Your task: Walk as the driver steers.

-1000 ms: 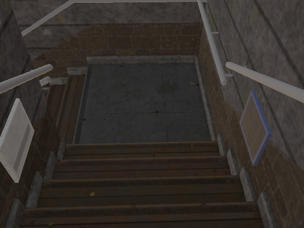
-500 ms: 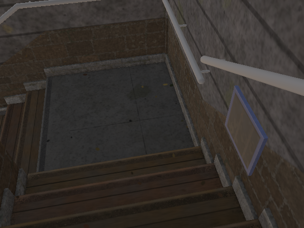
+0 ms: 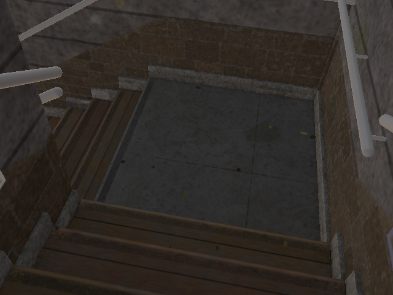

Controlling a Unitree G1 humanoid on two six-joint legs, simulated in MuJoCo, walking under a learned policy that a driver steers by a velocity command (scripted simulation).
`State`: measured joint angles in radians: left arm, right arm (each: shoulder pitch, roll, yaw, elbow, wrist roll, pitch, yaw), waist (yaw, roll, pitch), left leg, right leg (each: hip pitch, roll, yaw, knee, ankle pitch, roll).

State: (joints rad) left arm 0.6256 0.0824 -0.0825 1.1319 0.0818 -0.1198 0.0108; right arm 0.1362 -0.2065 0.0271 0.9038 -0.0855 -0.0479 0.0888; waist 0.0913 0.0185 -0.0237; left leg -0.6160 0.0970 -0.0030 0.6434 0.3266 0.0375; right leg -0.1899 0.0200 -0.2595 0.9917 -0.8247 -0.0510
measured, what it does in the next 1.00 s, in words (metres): goes down, turning left: left foot 0.17 m lower, then right foot 0.17 m lower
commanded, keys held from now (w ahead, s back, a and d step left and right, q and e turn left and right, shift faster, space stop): w+q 0.86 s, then w+e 0.14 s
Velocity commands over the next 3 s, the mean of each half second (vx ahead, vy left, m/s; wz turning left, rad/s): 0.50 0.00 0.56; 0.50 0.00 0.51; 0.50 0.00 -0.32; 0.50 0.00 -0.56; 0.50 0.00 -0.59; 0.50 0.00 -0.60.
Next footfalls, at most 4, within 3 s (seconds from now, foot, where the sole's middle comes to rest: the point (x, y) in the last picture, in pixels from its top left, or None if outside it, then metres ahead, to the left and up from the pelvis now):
0.12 left None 0.17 0.11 -0.86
0.50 right None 0.47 -0.08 -1.03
1.00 left None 0.55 0.24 -1.03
1.36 right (184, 271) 0.79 0.12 -1.21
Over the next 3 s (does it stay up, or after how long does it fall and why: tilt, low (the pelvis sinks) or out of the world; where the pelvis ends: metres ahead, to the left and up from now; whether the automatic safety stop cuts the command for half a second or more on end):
stays up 1.62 0.28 -0.78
